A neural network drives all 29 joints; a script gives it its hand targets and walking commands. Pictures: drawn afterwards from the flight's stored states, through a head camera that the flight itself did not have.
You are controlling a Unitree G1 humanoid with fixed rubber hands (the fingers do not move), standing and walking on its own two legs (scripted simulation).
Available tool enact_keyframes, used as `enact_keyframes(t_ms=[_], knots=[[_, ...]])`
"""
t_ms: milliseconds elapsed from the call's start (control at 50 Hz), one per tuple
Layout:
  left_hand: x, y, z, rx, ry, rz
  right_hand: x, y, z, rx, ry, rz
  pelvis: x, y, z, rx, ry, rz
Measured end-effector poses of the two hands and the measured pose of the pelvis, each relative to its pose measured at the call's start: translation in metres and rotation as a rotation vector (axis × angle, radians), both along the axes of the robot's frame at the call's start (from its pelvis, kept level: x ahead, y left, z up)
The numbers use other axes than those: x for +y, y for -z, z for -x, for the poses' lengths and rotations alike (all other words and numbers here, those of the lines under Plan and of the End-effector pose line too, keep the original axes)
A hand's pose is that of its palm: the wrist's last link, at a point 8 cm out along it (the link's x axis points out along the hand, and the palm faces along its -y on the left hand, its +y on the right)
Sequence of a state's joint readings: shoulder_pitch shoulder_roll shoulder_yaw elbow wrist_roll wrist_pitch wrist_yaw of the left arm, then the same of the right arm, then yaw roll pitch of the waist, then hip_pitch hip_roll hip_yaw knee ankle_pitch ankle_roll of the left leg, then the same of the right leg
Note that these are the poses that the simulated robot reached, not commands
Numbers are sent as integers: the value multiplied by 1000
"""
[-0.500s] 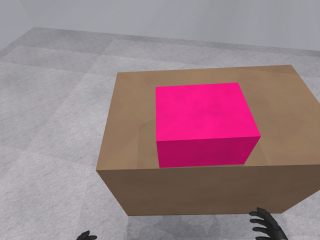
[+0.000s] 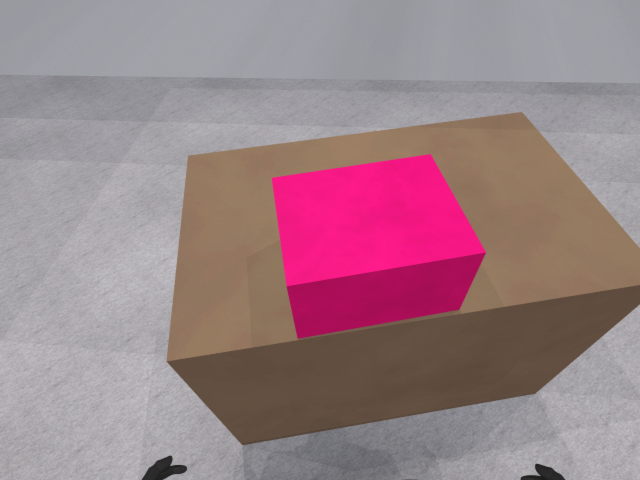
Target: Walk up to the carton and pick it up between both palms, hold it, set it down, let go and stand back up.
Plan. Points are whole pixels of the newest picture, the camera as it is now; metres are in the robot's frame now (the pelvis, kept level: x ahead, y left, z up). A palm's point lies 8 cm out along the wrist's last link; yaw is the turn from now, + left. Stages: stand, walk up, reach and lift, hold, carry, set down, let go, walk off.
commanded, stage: walk up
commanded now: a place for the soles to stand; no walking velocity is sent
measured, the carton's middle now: (365, 244) +0.49 -0.05 -0.06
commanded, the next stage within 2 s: none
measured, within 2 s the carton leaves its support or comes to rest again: neither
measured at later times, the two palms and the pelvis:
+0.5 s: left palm out of the picture +0.09 +0.27 -0.09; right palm out of the picture +0.07 -0.27 -0.11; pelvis +0.00 +0.01 +0.00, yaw -1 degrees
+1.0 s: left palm (182, 469) +0.16 +0.22 -0.10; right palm out of the picture -0.02 -0.30 -0.11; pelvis +0.02 -0.02 +0.01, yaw -11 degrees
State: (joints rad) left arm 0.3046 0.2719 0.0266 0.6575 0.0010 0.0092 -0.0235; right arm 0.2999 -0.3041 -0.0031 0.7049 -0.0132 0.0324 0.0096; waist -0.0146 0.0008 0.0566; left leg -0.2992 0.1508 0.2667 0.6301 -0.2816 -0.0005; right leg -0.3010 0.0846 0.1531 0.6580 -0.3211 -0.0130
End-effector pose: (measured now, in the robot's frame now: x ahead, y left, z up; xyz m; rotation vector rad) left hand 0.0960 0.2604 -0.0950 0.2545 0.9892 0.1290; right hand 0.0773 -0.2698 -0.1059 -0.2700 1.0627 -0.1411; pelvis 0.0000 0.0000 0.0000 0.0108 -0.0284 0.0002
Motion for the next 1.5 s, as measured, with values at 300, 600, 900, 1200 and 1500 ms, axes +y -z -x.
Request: enact_keyframes(t_ms=[300, 600, 900, 1200, 1500], knots=[[9, 1, 5, 19, 12, -22, 2, 2, 7, -2, 17, 10, 6, 2, 1, -3, 22, -7], [13, 1, -9, 19, 33, -23, 7, -1, 6, -21, 30, 10, 11, 1, -4, -1, 42, -10], [-7, 3, -36, 77, 147, -13, -13, -2, 46, 34, 117, 94, -2, -2, -11, -24, 134, -25], [-113, 14, -94, 29, 148, 23, -85, 18, 108, 269, 292, 11, -83, 6, -45, -40, 157, 14], [-107, 33, -89, 62, 5, 27, -102, -7, -54, -23, 74, 47, -103, 9, -75, -10, 5, 1]])
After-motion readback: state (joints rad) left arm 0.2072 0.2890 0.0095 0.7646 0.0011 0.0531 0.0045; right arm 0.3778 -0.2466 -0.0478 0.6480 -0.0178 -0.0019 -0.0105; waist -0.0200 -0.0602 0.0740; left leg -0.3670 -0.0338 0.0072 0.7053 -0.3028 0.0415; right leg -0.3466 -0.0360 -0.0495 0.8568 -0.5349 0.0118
